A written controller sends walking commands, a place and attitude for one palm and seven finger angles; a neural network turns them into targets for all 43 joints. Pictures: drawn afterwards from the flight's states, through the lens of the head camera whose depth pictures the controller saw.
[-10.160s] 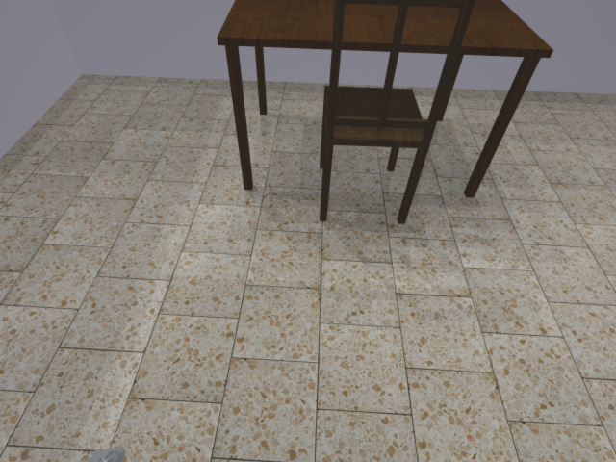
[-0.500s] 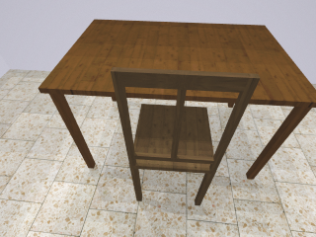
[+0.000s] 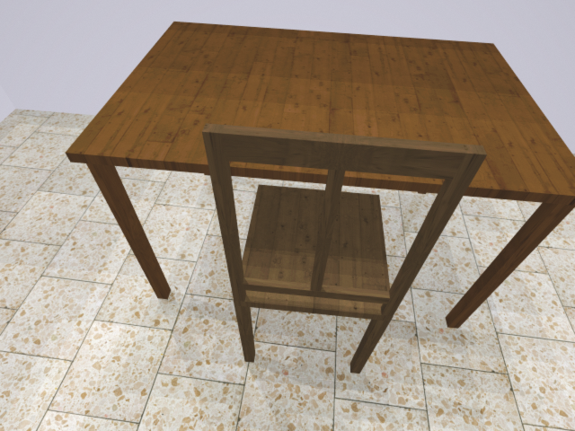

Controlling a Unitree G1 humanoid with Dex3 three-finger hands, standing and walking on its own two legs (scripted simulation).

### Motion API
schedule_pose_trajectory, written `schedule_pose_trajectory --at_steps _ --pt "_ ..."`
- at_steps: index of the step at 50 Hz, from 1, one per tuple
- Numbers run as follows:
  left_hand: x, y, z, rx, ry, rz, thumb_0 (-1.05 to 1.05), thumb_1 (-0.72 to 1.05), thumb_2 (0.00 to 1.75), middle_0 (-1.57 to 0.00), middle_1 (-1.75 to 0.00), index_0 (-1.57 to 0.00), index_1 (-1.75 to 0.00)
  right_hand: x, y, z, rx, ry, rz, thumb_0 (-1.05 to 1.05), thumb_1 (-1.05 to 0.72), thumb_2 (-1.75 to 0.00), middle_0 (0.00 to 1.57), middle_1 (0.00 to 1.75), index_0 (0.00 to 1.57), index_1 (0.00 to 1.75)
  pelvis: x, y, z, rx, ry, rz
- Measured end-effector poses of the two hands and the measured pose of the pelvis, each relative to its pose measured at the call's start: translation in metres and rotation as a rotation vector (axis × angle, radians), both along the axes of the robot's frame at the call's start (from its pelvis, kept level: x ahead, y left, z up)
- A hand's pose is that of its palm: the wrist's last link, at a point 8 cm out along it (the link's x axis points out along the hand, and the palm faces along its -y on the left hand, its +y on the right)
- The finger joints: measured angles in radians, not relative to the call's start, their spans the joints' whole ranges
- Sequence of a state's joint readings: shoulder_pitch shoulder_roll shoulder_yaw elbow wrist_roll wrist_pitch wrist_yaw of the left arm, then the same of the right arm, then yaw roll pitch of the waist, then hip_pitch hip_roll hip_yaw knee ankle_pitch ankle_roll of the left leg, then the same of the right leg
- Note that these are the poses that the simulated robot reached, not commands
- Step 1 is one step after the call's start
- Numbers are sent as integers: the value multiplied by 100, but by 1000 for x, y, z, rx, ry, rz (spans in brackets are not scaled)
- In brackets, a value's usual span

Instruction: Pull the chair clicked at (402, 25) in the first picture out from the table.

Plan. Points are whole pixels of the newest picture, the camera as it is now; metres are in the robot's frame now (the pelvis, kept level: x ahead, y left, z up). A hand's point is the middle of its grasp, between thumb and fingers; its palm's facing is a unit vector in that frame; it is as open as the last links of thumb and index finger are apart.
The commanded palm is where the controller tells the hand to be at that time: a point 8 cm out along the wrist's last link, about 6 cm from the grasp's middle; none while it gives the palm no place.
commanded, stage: look again from close up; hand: left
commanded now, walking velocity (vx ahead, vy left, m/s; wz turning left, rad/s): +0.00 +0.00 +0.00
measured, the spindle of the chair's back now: (324, 239) +0.47 -0.03 -0.05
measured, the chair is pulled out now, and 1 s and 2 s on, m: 0.00 0.00 0.00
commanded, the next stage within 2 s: raise the hand toward the chair's back in 1.32 s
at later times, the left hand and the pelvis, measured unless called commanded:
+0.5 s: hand out of the picture +0.00 +0.16 -0.17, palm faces +0.02 -0.98 -0.20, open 7.4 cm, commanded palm none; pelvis +0.02 -0.01 +0.00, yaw +0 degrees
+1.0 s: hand out of the picture -0.02 +0.14 -0.17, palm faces +0.04 -0.99 -0.17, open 7.4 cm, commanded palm none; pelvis +0.01 -0.02 +0.00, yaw +0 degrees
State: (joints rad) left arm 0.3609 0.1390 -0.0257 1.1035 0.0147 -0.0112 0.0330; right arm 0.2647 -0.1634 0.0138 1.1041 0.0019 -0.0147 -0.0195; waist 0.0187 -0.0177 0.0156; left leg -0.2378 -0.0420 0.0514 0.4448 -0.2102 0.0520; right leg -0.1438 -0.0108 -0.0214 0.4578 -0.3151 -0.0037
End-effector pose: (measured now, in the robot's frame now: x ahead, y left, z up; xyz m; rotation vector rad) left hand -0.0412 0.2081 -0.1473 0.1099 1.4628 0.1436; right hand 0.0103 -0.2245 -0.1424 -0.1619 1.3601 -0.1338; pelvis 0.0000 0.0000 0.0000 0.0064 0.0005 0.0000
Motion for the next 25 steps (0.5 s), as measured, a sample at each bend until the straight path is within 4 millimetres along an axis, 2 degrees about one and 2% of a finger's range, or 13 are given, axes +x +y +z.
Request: schedule_pose_trajectory --at_steps 11,17,25 --pt "35 -6 -3 -8 -63 -19 1 91 90 -20 -30 -20 -30 24 -6 3 -15 -47 3 0 -93 -90 20 30 20 29 9 -4 1 4 -8 -4" --pt "41 0 0 15 -67 -20 1 91 90 -20 -30 -20 -30 24 -7 2 -10 -35 2 0 -93 -90 20 30 20 29 13 -5 1 5 -7 -3" --pt "40 5 4 36 -55 -17 1 91 90 -20 -30 -20 -30 15 -6 -1 3 -1 -4 0 -92 -90 20 30 20 29 16 -7 2 8 -11 -3"
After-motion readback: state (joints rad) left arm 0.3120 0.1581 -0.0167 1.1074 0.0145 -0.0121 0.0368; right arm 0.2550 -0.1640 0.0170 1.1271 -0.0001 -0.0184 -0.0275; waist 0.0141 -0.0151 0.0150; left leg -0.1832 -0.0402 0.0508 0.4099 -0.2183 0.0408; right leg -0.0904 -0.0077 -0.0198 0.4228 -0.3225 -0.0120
